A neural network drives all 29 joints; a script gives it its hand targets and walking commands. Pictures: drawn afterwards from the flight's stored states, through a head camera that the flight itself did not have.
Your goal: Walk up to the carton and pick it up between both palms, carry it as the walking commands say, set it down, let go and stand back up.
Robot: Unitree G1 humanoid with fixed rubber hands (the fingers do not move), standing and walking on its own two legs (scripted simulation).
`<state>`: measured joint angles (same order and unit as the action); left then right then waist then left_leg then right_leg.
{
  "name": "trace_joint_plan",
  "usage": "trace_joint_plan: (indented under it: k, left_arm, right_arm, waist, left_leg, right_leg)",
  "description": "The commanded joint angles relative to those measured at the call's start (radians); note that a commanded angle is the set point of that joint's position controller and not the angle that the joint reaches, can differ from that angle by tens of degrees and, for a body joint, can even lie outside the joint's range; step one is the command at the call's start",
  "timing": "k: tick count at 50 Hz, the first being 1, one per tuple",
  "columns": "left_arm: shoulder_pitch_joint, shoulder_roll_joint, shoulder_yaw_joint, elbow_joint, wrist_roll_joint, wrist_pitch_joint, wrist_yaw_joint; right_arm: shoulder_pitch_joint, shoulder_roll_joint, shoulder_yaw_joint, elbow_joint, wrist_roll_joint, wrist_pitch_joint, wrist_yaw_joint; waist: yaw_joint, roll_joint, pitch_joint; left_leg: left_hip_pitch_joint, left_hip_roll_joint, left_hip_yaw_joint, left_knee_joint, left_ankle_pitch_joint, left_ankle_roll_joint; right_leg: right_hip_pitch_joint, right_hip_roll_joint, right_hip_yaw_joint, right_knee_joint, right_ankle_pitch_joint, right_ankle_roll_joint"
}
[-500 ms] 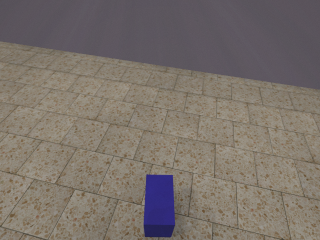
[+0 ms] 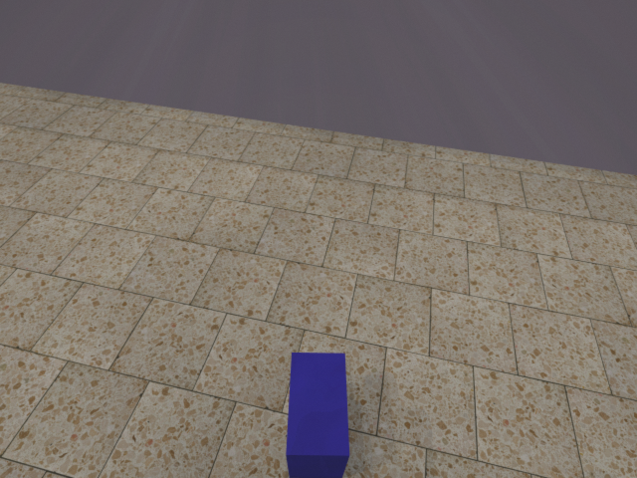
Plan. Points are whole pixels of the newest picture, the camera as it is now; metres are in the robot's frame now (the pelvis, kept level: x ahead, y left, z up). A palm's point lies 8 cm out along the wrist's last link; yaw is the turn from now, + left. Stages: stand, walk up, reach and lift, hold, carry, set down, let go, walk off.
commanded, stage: stand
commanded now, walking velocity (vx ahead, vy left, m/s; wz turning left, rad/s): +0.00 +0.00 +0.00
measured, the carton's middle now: (317, 416) +0.42 -0.01 -0.65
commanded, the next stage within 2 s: reach and lift in 0.82 s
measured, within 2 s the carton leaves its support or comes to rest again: neither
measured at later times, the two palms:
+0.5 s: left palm out of the picture -0.01 +0.21 -0.15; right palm out of the picture +0.01 -0.22 -0.15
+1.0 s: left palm out of the picture +0.13 +0.22 -0.15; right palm out of the picture +0.14 -0.23 -0.15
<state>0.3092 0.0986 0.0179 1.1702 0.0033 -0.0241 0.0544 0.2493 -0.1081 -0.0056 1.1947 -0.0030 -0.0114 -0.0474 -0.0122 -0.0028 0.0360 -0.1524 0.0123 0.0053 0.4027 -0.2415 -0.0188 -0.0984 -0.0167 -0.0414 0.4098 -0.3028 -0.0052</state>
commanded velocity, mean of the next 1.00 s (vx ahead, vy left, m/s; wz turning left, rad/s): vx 0.00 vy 0.00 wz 0.00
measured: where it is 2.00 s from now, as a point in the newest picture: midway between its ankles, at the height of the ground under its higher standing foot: outside the picture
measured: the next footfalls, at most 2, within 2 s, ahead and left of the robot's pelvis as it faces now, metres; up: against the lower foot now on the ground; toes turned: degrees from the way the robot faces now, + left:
none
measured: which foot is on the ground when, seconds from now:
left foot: down 0.00-1.00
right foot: down 0.00-1.00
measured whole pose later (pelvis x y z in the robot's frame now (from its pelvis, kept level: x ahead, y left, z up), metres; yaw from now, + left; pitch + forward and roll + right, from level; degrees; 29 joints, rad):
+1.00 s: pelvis -0.02 +0.00 -0.03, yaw -1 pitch +13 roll +1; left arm 0.01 0.21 -0.02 0.71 -0.10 0.38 0.07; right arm -0.02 -0.22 0.07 0.72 0.09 0.39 -0.06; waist 0.02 -0.03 -0.04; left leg -0.58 0.02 0.03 0.68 -0.32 -0.03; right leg -0.55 -0.02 -0.01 0.72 -0.35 -0.01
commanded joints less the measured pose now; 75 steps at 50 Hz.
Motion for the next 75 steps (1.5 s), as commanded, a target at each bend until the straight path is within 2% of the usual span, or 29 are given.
trace_joint_plan:
  k: [1, 9, 11, 12, 15, 21, 26, 27, 41, 42, 43, 44, 45, 46, 47, 49, 50, 51, 56, 58, 59, 60, 62, 64, 66, 69, 70, 72, 75]
  left_arm:
    - [0.118, 0.092, 0.015, -0.005, -0.002, -0.008, 0.005]
    - [0.119, 0.105, 0.017, -0.017, -0.001, -0.007, 0.005]
    - [0.112, 0.106, 0.014, -0.015, -0.002, -0.010, 0.004]
    - [0.115, 0.109, 0.017, -0.022, -0.002, -0.009, 0.004]
    - [0.110, 0.123, 0.018, -0.018, -0.004, -0.014, 0.005]
    - [0.111, 0.115, 0.017, -0.024, -0.006, -0.013, 0.006]
    - [0.120, 0.141, 0.017, -0.030, -0.006, -0.014, 0.005]
    - [0.107, 0.158, 0.020, -0.025, -0.005, -0.016, 0.004]
    - [0.085, 0.171, 0.021, -0.043, -0.006, -0.015, 0.002]
    - [-0.266, 0.151, -0.057, -0.393, -0.056, 0.020, 0.021]
    - [-0.617, 0.222, -0.051, -0.726, -0.079, 0.068, 0.016]
    - [-0.616, 0.172, -0.033, -0.644, -0.083, 0.147, 0.024]
    - [-0.587, 0.209, -0.031, -0.662, -0.094, 0.220, 0.021]
    - [-0.469, 0.250, -0.020, -0.633, -0.089, 0.306, 0.024]
    - [-0.358, 0.232, -0.016, -0.607, -0.112, 0.403, 0.028]
    - [-0.135, 0.209, -0.005, -0.476, -0.103, 0.548, 0.025]
    - [-0.051, 0.130, 0.000, -0.495, -0.112, 0.566, 0.017]
    - [-0.016, 0.094, 0.012, -0.519, -0.095, 0.565, 0.009]
    - [-0.043, 0.051, 0.072, -0.565, 0.020, 0.458, -0.036]
    - [-0.132, 0.028, 0.108, -0.632, 0.058, 0.380, -0.051]
    - [-0.150, 0.046, 0.138, -0.664, 0.084, 0.341, -0.044]
    - [-0.223, 0.036, 0.129, -0.755, 0.066, 0.292, -0.048]
    - [-0.343, 0.069, 0.159, -0.858, 0.083, 0.243, -0.043]
    - [-0.457, 0.112, 0.176, -0.917, 0.089, 0.236, -0.033]
    - [-0.495, 0.112, 0.170, -0.923, 0.081, 0.284, -0.020]
    - [-0.598, 0.069, 0.124, -0.958, 0.029, 0.398, -0.013]
    - [-0.563, 0.062, 0.128, -0.917, 0.035, 0.445, -0.010]
    - [-0.690, 0.053, 0.088, -0.903, -0.002, 0.508, -0.003]
    - [-0.858, 0.093, 0.104, -0.849, -0.012, 0.556, 0.013]
  right_arm:
    - [0.077, -0.071, -0.007, -0.011, -0.001, -0.011, -0.003]
    - [0.050, -0.091, -0.009, -0.017, -0.001, -0.010, -0.002]
    - [0.061, -0.080, -0.006, -0.013, 0.000, -0.010, -0.002]
    - [0.053, -0.087, -0.011, -0.021, -0.001, -0.012, -0.002]
    - [0.039, -0.093, -0.009, -0.016, -0.002, -0.012, -0.002]
    - [0.047, -0.095, -0.011, -0.023, -0.001, -0.010, -0.002]
    - [0.020, -0.111, -0.014, -0.031, 0.001, -0.011, -0.001]
    - [0.014, -0.120, -0.015, -0.030, -0.002, -0.010, 0.000]
    - [-0.008, -0.140, -0.012, -0.050, -0.003, -0.011, 0.003]
    - [-0.359, -0.134, 0.056, -0.401, 0.102, 0.009, 0.007]
    - [-0.688, -0.183, 0.069, -0.662, 0.129, 0.051, -0.004]
    - [-0.595, -0.217, 0.059, -0.584, 0.108, 0.137, -0.010]
    - [-0.498, -0.230, 0.038, -0.586, 0.113, 0.207, -0.018]
    - [-0.399, -0.196, 0.053, -0.593, 0.129, 0.292, -0.020]
    - [-0.315, -0.192, 0.063, -0.610, 0.111, 0.395, -0.023]
    - [-0.148, -0.191, 0.061, -0.552, 0.078, 0.541, -0.026]
    - [-0.065, -0.149, 0.059, -0.536, 0.069, 0.557, -0.025]
    - [-0.023, -0.148, 0.046, -0.517, 0.051, 0.563, -0.014]
    - [-0.084, -0.100, -0.005, -0.590, -0.035, 0.439, 0.032]
    - [-0.152, -0.095, -0.064, -0.658, -0.082, 0.355, 0.050]
    - [-0.168, -0.096, -0.083, -0.650, -0.092, 0.321, 0.054]
    - [-0.238, -0.100, -0.103, -0.727, -0.085, 0.277, 0.064]
    - [-0.362, -0.124, -0.125, -0.808, -0.087, 0.235, 0.069]
    - [-0.496, -0.141, -0.128, -0.923, -0.075, 0.233, 0.061]
    - [-0.585, -0.144, -0.107, -0.933, -0.037, 0.276, 0.060]
    - [-0.660, -0.148, -0.098, -0.966, 0.001, 0.377, 0.053]
    - [-0.622, -0.137, -0.102, -0.928, 0.000, 0.422, 0.050]
    - [-0.693, -0.157, -0.106, -0.880, 0.002, 0.475, 0.046]
    - [-0.835, -0.150, -0.110, -0.823, 0.013, 0.516, 0.036]
  waist:
    - [0.001, -0.008, 0.025]
    - [0.007, 0.006, 0.053]
    - [0.002, -0.029, 0.032]
    - [0.003, 0.010, 0.037]
    - [0.005, -0.030, 0.028]
    - [0.002, 0.007, 0.018]
    - [0.008, -0.003, 0.038]
    - [0.006, -0.039, 0.019]
    - [0.010, -0.004, 0.016]
    - [0.052, -0.019, -0.052]
    - [0.008, -0.033, -0.059]
    - [-0.002, -0.048, -0.057]
    - [-0.016, -0.040, -0.165]
    - [0.029, -0.042, -0.251]
    - [0.033, -0.012, -0.296]
    - [0.057, -0.005, -0.355]
    - [0.056, -0.021, -0.445]
    - [0.050, 0.022, -0.504]
    - [0.021, -0.028, -0.503]
    - [0.001, -0.015, -0.544]
    - [0.017, 0.013, -0.542]
    - [0.002, -0.012, -0.584]
    - [0.032, -0.029, -0.634]
    - [0.045, -0.067, -0.687]
    - [0.078, -0.043, -0.702]
    - [0.032, -0.061, -0.726]
    - [0.044, -0.062, -0.723]
    - [-0.005, -0.035, -0.692]
    - [0.024, -0.001, -0.629]
  left_leg:
    - [-0.004, 0.104, -0.071, -0.040, 0.282, 0.052]
    - [0.005, 0.111, -0.070, -0.046, 0.292, 0.052]
    - [0.017, 0.103, -0.064, -0.044, 0.287, 0.048]
    - [0.010, 0.104, -0.060, -0.048, 0.282, 0.047]
    - [0.010, 0.102, -0.061, -0.032, 0.283, 0.054]
    - [0.043, 0.108, -0.055, -0.031, 0.325, 0.051]
    - [0.019, 0.105, -0.045, -0.017, 0.313, 0.048]
    - [0.025, 0.099, -0.046, -0.014, 0.293, 0.049]
    - [0.031, 0.107, -0.042, -0.013, 0.339, 0.050]
    - [-0.239, -0.002, -0.073, 0.142, 0.032, 0.070]
    - [-0.301, 0.010, -0.033, 0.206, 0.005, 0.063]
    - [-0.295, 0.016, 0.010, 0.221, 0.002, 0.092]
    - [-0.286, 0.013, 0.028, 0.215, 0.070, 0.074]
    - [-0.247, 0.010, 0.012, 0.192, 0.153, 0.093]
    - [-0.262, 0.019, 0.005, 0.189, 0.226, 0.116]
    - [-0.248, -0.012, -0.021, 0.249, 0.411, 0.102]
    - [-0.249, -0.007, -0.033, 0.271, 0.549, 0.093]
    - [-0.312, -0.019, -0.035, 0.257, 0.518, 0.076]
    - [-0.306, -0.046, -0.029, 0.263, 0.658, 0.051]
    - [-0.312, -0.044, -0.030, 0.278, 0.663, 0.041]
    - [-0.296, -0.041, -0.042, 0.299, 0.690, 0.037]
    - [-0.258, -0.029, -0.056, 0.332, 0.713, 0.043]
    - [-0.339, -0.035, -0.027, 0.371, 0.585, 0.022]
    - [-0.417, -0.032, -0.003, 0.397, 0.461, 0.040]
    - [-0.456, -0.038, 0.013, 0.415, 0.293, 0.039]
    - [-0.465, -0.035, 0.025, 0.435, -0.015, 0.043]
    - [-0.453, -0.033, 0.031, 0.419, -0.087, 0.041]
    - [-0.445, -0.027, 0.021, 0.418, -0.221, 0.028]
    - [-0.459, -0.031, 0.014, 0.414, -0.296, 0.023]
  right_leg:
    - [-0.024, -0.114, 0.078, -0.069, 0.336, -0.013]
    - [-0.042, -0.106, 0.079, -0.069, 0.307, -0.012]
    - [-0.027, -0.110, 0.085, -0.068, 0.359, -0.012]
    - [-0.020, -0.112, 0.089, -0.069, 0.359, -0.017]
    - [-0.009, -0.117, 0.085, -0.063, 0.408, -0.021]
    - [-0.020, -0.112, 0.084, -0.060, 0.417, -0.020]
    - [-0.013, -0.115, 0.093, -0.051, 0.453, -0.022]
    - [0.000, -0.114, 0.090, -0.050, 0.455, -0.022]
    - [-0.004, -0.107, 0.091, -0.040, 0.467, -0.026]
    - [-0.414, -0.017, 0.122, 0.093, 0.006, -0.012]
    - [-0.469, -0.023, 0.094, 0.113, 0.002, -0.013]
    - [-0.500, -0.041, 0.073, 0.118, -0.001, -0.029]
    - [-0.527, -0.048, 0.056, 0.136, 0.080, -0.011]
    - [-0.492, -0.047, 0.035, 0.148, 0.177, 0.001]
    - [-0.443, -0.037, 0.063, 0.178, 0.279, -0.009]
    - [-0.423, 0.002, 0.108, 0.231, 0.500, -0.032]
    - [-0.359, 0.013, 0.136, 0.253, 0.670, -0.035]
    - [-0.305, 0.002, 0.150, 0.271, 0.729, -0.039]
    - [-0.420, 0.036, 0.110, 0.287, 0.771, -0.026]
    - [-0.461, 0.051, 0.081, 0.309, 0.709, -0.021]
    - [-0.530, 0.055, 0.073, 0.317, 0.619, -0.015]
    - [-0.601, 0.064, 0.059, 0.329, 0.552, -0.010]
    - [-0.590, 0.058, 0.061, 0.349, 0.515, -0.001]
    - [-0.575, 0.048, 0.063, 0.373, 0.461, 0.016]
    - [-0.569, 0.042, 0.049, 0.385, 0.297, 0.023]
    - [-0.586, 0.037, 0.024, 0.407, 0.040, 0.020]
    - [-0.549, 0.042, 0.017, 0.403, -0.017, 0.016]
    - [-0.603, 0.046, -0.007, 0.412, -0.144, 0.002]
    - [-0.658, 0.053, -0.012, 0.411, -0.245, -0.006]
